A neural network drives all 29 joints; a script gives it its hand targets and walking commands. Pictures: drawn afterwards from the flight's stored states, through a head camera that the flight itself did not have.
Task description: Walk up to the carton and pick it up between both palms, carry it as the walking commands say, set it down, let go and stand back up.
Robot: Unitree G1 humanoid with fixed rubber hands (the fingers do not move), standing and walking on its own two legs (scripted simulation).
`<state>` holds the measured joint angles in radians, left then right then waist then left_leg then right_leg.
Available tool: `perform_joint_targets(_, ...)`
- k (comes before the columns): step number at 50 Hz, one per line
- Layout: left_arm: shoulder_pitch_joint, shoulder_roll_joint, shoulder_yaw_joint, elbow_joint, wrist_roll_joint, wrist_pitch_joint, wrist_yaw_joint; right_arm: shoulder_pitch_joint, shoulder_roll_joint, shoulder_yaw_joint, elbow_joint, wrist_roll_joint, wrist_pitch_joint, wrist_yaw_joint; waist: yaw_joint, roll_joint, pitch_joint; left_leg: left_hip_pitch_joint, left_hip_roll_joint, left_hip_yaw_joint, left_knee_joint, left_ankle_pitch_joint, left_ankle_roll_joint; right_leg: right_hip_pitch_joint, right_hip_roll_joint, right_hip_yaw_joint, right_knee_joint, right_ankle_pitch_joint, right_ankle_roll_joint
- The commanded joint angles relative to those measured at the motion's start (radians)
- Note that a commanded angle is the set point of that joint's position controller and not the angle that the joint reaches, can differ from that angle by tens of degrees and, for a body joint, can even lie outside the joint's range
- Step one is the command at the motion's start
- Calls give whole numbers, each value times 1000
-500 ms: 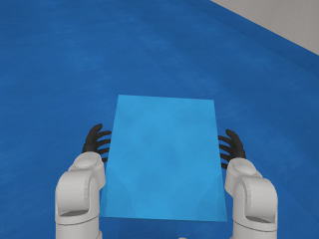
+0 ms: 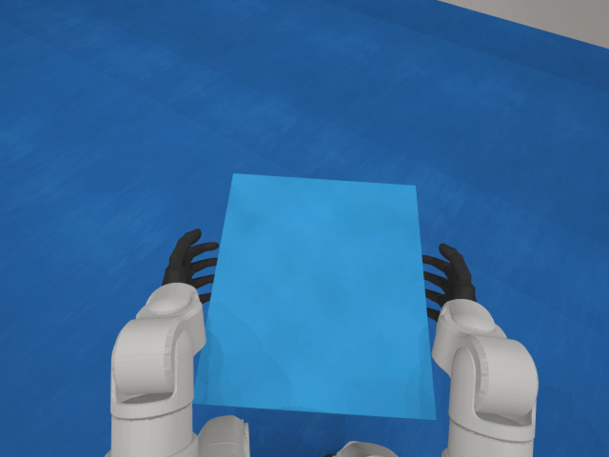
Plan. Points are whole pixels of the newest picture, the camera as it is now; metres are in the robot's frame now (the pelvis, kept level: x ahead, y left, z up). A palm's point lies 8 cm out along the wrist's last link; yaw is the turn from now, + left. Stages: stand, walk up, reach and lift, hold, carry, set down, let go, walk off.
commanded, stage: carry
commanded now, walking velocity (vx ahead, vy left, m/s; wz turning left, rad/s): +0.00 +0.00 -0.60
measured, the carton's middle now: (315, 302) +0.30 -0.01 +0.00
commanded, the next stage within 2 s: none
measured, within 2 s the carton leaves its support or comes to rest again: neither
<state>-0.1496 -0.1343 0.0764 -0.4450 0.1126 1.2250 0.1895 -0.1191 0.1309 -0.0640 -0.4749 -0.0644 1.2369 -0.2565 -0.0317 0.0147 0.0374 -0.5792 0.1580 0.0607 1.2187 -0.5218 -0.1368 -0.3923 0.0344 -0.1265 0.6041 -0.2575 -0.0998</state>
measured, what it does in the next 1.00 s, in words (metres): steps on the spot, turning right: left foot, then right foot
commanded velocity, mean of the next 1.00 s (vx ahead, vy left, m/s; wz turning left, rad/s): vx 0.00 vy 0.00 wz -0.60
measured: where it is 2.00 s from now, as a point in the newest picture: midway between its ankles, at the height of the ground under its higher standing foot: outside the picture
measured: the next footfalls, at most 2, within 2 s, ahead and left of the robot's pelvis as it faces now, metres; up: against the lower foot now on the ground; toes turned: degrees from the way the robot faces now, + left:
left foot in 0.32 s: +0.04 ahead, +0.14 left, +0.00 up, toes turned -3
right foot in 0.70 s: -0.02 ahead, -0.10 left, +0.00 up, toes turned -36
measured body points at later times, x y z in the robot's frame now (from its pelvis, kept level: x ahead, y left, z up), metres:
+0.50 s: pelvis -0.01 +0.04 +0.01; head +0.00 +0.07 +0.46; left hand +0.30 +0.13 +0.10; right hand +0.21 -0.18 +0.10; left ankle +0.00 +0.14 -0.72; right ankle -0.02 -0.08 -0.65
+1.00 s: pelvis -0.03 -0.01 +0.01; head -0.01 -0.03 +0.45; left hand +0.28 -0.03 +0.09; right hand +0.10 -0.29 +0.08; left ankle +0.05 +0.11 -0.65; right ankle -0.05 -0.08 -0.72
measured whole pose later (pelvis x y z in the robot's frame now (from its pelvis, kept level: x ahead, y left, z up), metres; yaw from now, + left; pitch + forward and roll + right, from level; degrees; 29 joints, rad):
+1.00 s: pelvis -0.03 -0.01 +0.01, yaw -34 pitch +2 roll +1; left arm -0.09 -0.13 0.06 -0.52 0.12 1.20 0.20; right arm -0.11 0.13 -0.04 -0.48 -0.07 1.20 -0.23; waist -0.03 -0.02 0.03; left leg -0.59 0.09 0.06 1.12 -0.49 -0.10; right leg -0.37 0.03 -0.06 0.57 -0.25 -0.08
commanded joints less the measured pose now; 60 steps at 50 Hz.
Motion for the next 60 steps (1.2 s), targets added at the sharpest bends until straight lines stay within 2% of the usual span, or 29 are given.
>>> perform_joint_targets(1,-358,-1058,-626,-146,-404,-38,-278,-456,1108,727,-142,438,-59,341,35,-105,-416,-60,-13,-29,1,28,6,354,-299,338,-169,467,-59)
perform_joint_targets(9,-345,-981,-637,-143,-410,-19,-286,-406,1053,700,-113,391,-48,315,41,-156,-395,55,-94,-13,-254,56,39,318,-259,406,-211,327,-50)
perform_joint_targets(12,-342,-960,-641,-131,-407,-6,-282,-394,1029,679,-96,377,-35,310,48,-183,-383,182,-136,6,-432,63,53,264,-232,404,-213,331,-40)
perform_joint_targets(14,-346,-951,-651,-122,-407,2,-277,-385,1016,658,-82,369,-27,310,46,-186,-386,318,-158,45,-646,103,56,221,-200,386,-193,349,-12)
perform_joint_targets(15,-356,-945,-656,-119,-408,6,-272,-375,1011,646,-70,365,-23,310,40,-178,-403,435,-133,50,-783,165,54,168,-174,366,-164,320,22)
perform_joint_targets(16,-362,-943,-657,-111,-401,11,-266,-361,1004,629,-47,362,-19,310,40,-67,-392,560,-25,-28,-871,209,72,44,-117,302,-77,157,61)
perform_joint_targets(17,-355,-949,-656,-102,-388,18,-262,-341,980,620,-32,356,-15,311,24,177,-340,662,207,-214,-932,288,145,-204,-7,176,107,-146,114)
perform_joint_targets(18,-449,-969,-685,-153,-409,18,-266,-330,990,602,-29,353,-25,317,5,359,-259,555,397,-327,-938,497,259,-328,29,60,354,-344,146)
perform_joint_targets(19,-467,-960,-674,-139,-411,21,-264,-358,982,597,-50,354,-24,318,23,198,-216,464,368,-253,-912,623,269,-274,-44,95,496,-307,154)
perform_joint_targets(20,-471,-968,-678,-126,-415,24,-266,-386,977,592,-57,352,-24,319,31,98,-189,413,305,-148,-898,622,240,-241,-60,114,551,-247,156)
perform_joint_targets(21,-471,-977,-684,-118,-421,25,-265,-403,974,585,-61,351,-25,318,37,78,-188,424,255,-56,-887,602,213,-238,-68,101,567,-177,158)
perform_joint_targets(23,-462,-998,-700,-125,-436,22,-262,-416,979,582,-93,357,-31,315,40,141,-207,486,197,46,-831,675,166,-231,-60,59,507,-123,168)
perform_joint_targets(24,-461,-1001,-703,-130,-437,19,-258,-417,976,578,-102,360,-33,314,38,171,-222,509,195,65,-805,731,162,-221,-51,38,475,-124,170)
perform_joint_targets(27,-428,-979,-688,-136,-421,19,-241,-396,958,579,-107,361,-28,313,29,209,-282,555,220,96,-731,879,166,-177,-31,-11,379,-119,168)
perform_joint_targets(32,-396,-955,-667,-128,-405,26,-231,-386,953,603,-102,369,-20,310,11,265,-337,589,268,133,-624,979,141,-80,0,-64,146,-134,143)
perform_joint_targets(34,-373,-963,-657,-111,-402,27,-234,-390,963,619,-97,373,-20,307,29,217,-376,550,244,195,-484,931,91,92,7,-92,-116,13,129)
perform_joint_targets(35,-346,-964,-645,-98,-397,26,-235,-391,957,622,-93,374,-20,306,48,139,-408,434,200,204,-357,780,46,277,-16,-43,-225,145,116)
perform_joint_targets(36,-316,-958,-630,-79,-390,20,-236,-416,958,638,-106,376,-18,306,64,-75,-420,133,124,183,-148,232,2,509,-203,197,-146,716,38)
perform_joint_targets(37,-282,-942,-604,-59,-383,11,-237,-470,958,692,-167,392,-13,312,58,-384,-422,-91,2,130,-7,-245,-25,571,-388,482,-93,1083,-101)
perform_joint_targets(38,-286,-945,-608,-76,-394,15,-239,-433,961,675,-116,385,-8,314,41,-236,-416,-114,20,8,69,-248,-14,532,-403,466,-84,1023,-120)
perform_joint_targets(39,-315,-965,-609,-97,-391,5,-244,-470,1001,696,-113,404,-15,319,40,-166,-408,-130,10,-22,86,-204,8,503,-389,439,-103,893,-118)
perform_joint_targets(40,-335,-997,-627,-128,-389,-9,-248,-486,1045,715,-121,421,-27,328,39,-128,-395,-130,12,-31,97,-135,17,465,-366,393,-110,788,-109)
perform_joint_targets(42,-354,-1045,-643,-173,-395,-35,-252,-473,1108,725,-128,451,-51,338,33,-105,-404,-117,10,-39,88,-12,21,434,-306,317,-115,628,-87)
perform_joint_targets(52,-310,-941,-663,-189,-400,-30,-264,-389,1033,708,-123,396,-63,308,36,-151,-393,28,-104,0,-227,71,59,327,-270,386,-183,451,-77)
perform_joint_targets(55,-315,-916,-668,-179,-398,-16,-263,-378,1006,685,-103,376,-52,302,42,-179,-376,153,-142,18,-395,82,79,262,-246,391,-186,424,-68)
perform_joint_targets(57,-321,-904,-672,-167,-397,-6,-258,-365,987,662,-85,363,-43,300,38,-183,-374,293,-161,56,-607,128,83,210,-207,370,-150,446,-41)
perform_joint_targets(58,-328,-899,-673,-159,-397,-2,-255,-355,978,648,-72,355,-39,299,32,-176,-389,413,-140,71,-737,201,78,159,-177,347,-111,422,-11)
perform_joint_targets(59,-339,-898,-676,-148,-391,4,-250,-343,967,628,-48,347,-34,299,31,-90,-376,539,-41,-5,-840,272,94,43,-128,302,-16,253,29)
perform_joint_targets(60,-335,-897,-671,-129,-376,13,-243,-322,937,611,-21,339,-28,299,24,142,-336,687,170,-169,-893,480,148,-196,-21,189,180,-125,75)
